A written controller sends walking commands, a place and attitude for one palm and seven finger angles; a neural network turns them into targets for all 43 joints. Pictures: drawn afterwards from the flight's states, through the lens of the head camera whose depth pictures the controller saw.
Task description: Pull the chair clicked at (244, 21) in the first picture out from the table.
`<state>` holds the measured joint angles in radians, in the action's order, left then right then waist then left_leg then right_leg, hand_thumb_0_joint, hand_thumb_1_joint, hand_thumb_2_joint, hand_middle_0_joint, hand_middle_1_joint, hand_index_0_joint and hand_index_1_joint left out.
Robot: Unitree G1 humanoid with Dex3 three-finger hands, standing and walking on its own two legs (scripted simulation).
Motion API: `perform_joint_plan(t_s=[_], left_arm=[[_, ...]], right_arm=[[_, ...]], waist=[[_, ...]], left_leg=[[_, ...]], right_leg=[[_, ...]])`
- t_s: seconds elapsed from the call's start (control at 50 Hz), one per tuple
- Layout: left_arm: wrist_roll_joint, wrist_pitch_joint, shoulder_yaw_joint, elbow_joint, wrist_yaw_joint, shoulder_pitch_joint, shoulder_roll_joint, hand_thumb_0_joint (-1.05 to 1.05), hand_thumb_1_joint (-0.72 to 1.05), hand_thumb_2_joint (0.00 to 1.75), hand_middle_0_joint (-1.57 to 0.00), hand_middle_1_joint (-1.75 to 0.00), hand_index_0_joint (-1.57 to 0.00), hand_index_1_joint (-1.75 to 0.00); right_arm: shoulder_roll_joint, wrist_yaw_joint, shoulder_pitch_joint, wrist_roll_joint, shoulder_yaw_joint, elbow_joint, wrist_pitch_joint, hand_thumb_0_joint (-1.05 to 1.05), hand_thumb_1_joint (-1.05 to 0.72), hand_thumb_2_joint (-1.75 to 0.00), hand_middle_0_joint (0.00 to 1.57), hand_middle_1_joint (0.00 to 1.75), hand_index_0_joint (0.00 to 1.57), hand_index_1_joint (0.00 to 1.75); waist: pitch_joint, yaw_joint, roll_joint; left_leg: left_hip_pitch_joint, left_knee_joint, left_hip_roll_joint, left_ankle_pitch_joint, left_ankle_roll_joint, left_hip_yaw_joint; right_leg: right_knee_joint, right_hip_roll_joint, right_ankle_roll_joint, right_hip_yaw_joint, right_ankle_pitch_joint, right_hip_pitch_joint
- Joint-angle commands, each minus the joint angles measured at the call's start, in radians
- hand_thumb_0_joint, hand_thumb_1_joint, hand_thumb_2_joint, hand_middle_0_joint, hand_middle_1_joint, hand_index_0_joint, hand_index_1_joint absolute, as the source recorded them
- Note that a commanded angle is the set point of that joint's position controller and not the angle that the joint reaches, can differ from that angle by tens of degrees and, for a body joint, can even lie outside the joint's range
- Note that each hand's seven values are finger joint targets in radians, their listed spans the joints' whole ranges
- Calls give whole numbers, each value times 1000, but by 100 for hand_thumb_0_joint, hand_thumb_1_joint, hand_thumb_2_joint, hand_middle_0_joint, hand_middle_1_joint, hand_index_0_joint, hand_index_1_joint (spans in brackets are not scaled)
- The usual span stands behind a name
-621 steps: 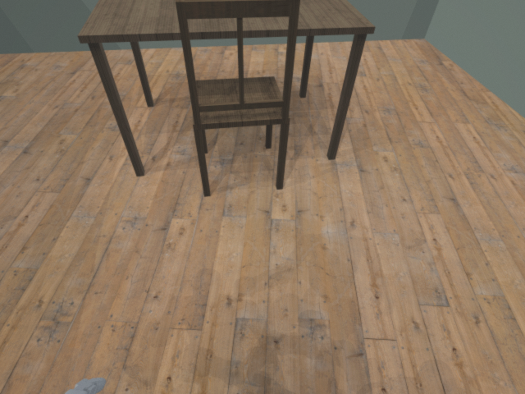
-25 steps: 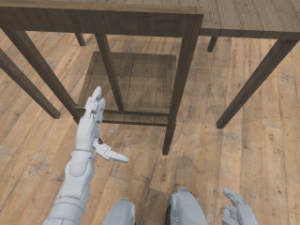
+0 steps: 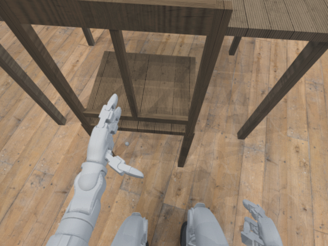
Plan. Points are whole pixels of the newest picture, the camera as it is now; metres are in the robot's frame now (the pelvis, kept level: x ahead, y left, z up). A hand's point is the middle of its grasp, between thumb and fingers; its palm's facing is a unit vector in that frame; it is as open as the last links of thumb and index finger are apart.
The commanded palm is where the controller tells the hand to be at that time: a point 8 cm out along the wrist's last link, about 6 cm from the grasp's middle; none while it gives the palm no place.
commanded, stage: aim the fingers beside a spindle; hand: left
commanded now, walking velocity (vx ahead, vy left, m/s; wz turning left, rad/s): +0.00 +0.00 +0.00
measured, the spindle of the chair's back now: (127, 82) +0.51 +0.10 +0.04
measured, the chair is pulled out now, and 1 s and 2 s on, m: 0.00 0.00 0.00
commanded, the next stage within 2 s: none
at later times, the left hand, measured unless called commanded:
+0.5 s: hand (124, 140) +0.35 +0.10 +0.03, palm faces -0.13 -0.99 -0.04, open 16.9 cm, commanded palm +0.34 +0.15 +0.02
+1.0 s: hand (131, 143) +0.35 +0.09 +0.01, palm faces -0.17 -0.99 -0.01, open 16.9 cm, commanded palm +0.34 +0.16 +0.02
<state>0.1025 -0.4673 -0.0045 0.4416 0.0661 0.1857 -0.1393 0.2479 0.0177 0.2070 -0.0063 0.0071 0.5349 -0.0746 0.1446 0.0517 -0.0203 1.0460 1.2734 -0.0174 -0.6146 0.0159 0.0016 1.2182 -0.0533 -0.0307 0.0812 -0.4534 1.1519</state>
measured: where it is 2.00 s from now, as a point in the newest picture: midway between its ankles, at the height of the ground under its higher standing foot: outside the picture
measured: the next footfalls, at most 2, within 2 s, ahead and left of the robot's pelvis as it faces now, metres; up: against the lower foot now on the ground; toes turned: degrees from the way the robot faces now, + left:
none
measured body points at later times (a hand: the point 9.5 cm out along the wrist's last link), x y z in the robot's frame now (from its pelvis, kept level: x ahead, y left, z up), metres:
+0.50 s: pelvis +0.00 +0.00 +0.00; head +0.12 +0.00 +0.44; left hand +0.35 +0.15 +0.03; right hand +0.15 -0.24 -0.11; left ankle -0.01 +0.11 -0.62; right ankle +0.06 -0.11 -0.62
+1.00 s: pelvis +0.00 +0.00 +0.00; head +0.13 +0.00 +0.43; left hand +0.35 +0.14 +0.01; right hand +0.15 -0.24 -0.11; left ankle -0.01 +0.11 -0.62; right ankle +0.06 -0.11 -0.62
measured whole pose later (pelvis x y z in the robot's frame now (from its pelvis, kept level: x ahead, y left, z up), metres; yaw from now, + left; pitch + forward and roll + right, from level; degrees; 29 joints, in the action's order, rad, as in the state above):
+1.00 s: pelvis +0.00 +0.00 +0.00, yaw +0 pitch +23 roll -1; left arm 0.09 -0.45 -0.02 0.42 0.07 0.17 -0.12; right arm 0.24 0.02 0.21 0.00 0.01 0.53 -0.07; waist 0.15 0.06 -0.02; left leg 1.05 1.27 -0.02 -0.62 0.02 0.00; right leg 1.21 -0.05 -0.02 0.08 -0.46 1.15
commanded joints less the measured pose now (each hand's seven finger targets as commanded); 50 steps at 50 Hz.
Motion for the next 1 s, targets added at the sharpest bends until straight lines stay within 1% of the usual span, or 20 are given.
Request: perform_joint_plan(t_s=[0.0, 0.14, 0.2, 0.32, 0.34, 0.4, 0.46, 0.48, 0.52, 0.56, 0.58, 0.64, 0.7, 0.76, 0.8, 0.86, 0.88, 0.9, 0.96, 0.98], left_arm=[[1, -93, 27, -279, -16, 278, -64, 0, -50, 30, -6, -8, -6, -8], [-14, -30, 53, -135, -29, 185, -57, 0, -50, 30, -6, -8, -6, -8], [-3, -42, 88, -183, -20, 197, -92, 0, -50, 30, -6, -8, -6, -8], [17, -96, 58, -308, -9, 221, -81, 0, -50, 30, -6, -8, -6, -8], [20, -96, 43, -309, -4, 209, -68, 0, -50, 30, -6, -8, -6, -8], [9, -70, -17, -224, 9, 197, -14, 0, -50, 30, -6, -8, -6, -8], [-3, -40, -4, -150, 14, 189, -26, 0, -50, 30, -6, -8, -6, -8], [-3, -38, -12, -161, 13, 213, -16, 0, -50, 30, -6, -8, -6, -8], [-3, -36, 31, -157, 4, 211, -53, 0, -50, 30, -6, -8, -6, -8], [-5, -55, 86, -225, -15, 222, -109, 0, -50, 30, -6, -8, -6, -8], [0, -71, 92, -286, -24, 247, -115, 0, -50, 30, -6, -8, -6, -8], [8, -97, 108, -334, -42, 209, -120, 0, -50, 30, -6, -8, -6, -8], [5, -84, 81, -262, -28, 163, -91, 0, -50, 30, -6, -8, -6, -8], [2, -44, -24, -159, 15, 174, 7, 0, -50, 30, -6, -8, -6, -8], [3, -26, -36, -107, 36, 196, 10, 0, -50, 30, -6, -8, -6, -8], [10, -35, -20, -183, 37, 254, -15, 0, -50, 30, -6, -8, -6, -8], [14, -49, 31, -237, 25, 258, -64, 0, -50, 30, -6, -8, -6, -8], [14, -60, 36, -272, 13, 240, -66, 0, -50, 30, -6, -8, -6, -8], [4, -98, 139, -345, -41, 243, -173, 0, -50, 30, -6, -8, -6, -8], [-2, -102, 124, -350, -53, 238, -151, 0, -50, 30, -6, -8, -6, -8]], right_arm=[[128, -7, 37, 6, -61, -107, -50, 0, -90, -90, 20, 30, 20, 30], [134, 3, 31, 0, -58, -116, -24, 0, -90, -90, 20, 30, 20, 30], [131, 1, 29, -1, -57, -130, -23, 0, -90, -90, 20, 30, 20, 30], [123, -6, 41, 3, -60, -121, -43, 0, -90, -90, 20, 30, 20, 30], [122, -5, 36, 3, -59, -120, -46, 0, -90, -90, 20, 30, 20, 30], [127, -4, 43, -1, -59, -103, -45, 0, -90, -90, 20, 30, 20, 30], [140, -5, 42, -7, -62, -102, -39, 0, -90, -90, 20, 30, 20, 30], [137, -3, 40, -5, -61, -103, -37, 0, -90, -90, 20, 30, 20, 30], [138, -3, 40, -4, -61, -110, -31, 0, -90, -90, 20, 30, 20, 30], [135, -6, 36, 2, -63, -124, -31, 0, -90, -90, 20, 30, 20, 30], [128, -4, 35, 7, -61, -128, -33, 0, -90, -90, 20, 30, 20, 30], [116, -1, 28, 9, -57, -134, -37, 0, -90, -90, 20, 30, 20, 30], [120, 0, 34, 4, -56, -121, -35, 0, -90, -90, 20, 30, 20, 30], [129, 2, 35, -6, -55, -114, -33, 0, -90, -90, 20, 30, 20, 30], [141, 1, 36, -11, -58, -106, -30, 0, -90, -90, 20, 30, 20, 30], [141, -7, 39, -8, -63, -119, -35, 0, -90, -90, 20, 30, 20, 30], [139, -8, 44, -4, -67, -121, -37, 0, -90, -90, 20, 30, 20, 30], [131, -6, 42, 0, -65, -127, -39, 0, -90, -90, 20, 30, 20, 30], [126, -8, 44, 10, -60, -124, -40, 0, -90, -90, 20, 30, 20, 30], [116, -4, 40, 14, -56, -122, -38, 0, -90, -90, 20, 30, 20, 30]], waist=[[454, 19, -20], [377, 10, 62], [411, -3, 52], [463, 14, 26], [455, 12, 8], [382, 43, 40], [333, 40, 42], [345, 36, 24], [368, 21, 37], [430, -5, -9], [484, -6, -16], [505, -16, -7], [442, 9, 47], [334, 48, 54], [300, 54, 69], [376, 38, 19], [444, 17, 1], [474, 5, -19], [514, -15, -33], [512, -14, -43]], left_leg=[[-139, -185, -5, 353, -5, 41], [-50, -198, -12, 272, -2, 21], [-51, -197, -13, 283, 0, 17], [-115, -189, -5, 353, 0, 24], [-110, -189, -7, 340, -1, 23], [-97, -189, -2, 309, 1, 33], [-74, -192, -5, 272, 1, 34], [-76, -193, -8, 278, -1, 32], [-71, -191, -11, 286, -2, 29], [-95, -186, -13, 333, -4, 26], [-116, -183, -15, 364, -4, 25], [-122, -186, -14, 386, -5, 19], [-92, -188, -7, 353, -1, 21], [-65, -196, -5, 285, 2, 29], [-51, -196, -4, 231, 1, 34], [-92, -190, -8, 280, 1, 34], [-119, -186, -9, 324, -2, 33], [-142, -187, -12, 364, -5, 31], [-147, -182, -12, 419, -10, 35], [-151, -185, -13, 431, -10, 33]], right_leg=[[-121, 15, -4, -64, 236, -388], [-145, 18, -2, -67, 184, -401], [-141, 17, -3, -77, 207, -430], [-137, 19, -1, -77, 278, -453], [-142, 18, 0, -79, 262, -450], [-151, 20, 1, -64, 218, -389], [-153, 21, -4, -56, 169, -347], [-149, 17, -4, -56, 173, -350], [-143, 18, -5, -61, 183, -370], [-123, 19, -9, -67, 232, -402], [-120, 17, -8, -73, 271, -436], [-123, 19, -6, -81, 312, -489], [-137, 22, 0, -77, 293, -470], [-160, 25, -2, -61, 202, -385], [-167, 24, -2, -58, 135, -339], [-149, 22, -6, -58, 174, -351], [-136, 19, -7, -63, 215, -385], [-130, 19, -8, -65, 254, -412], [-107, 22, -10, -69, 315, -455], [-108, 21, -9, -72, 332, -465]])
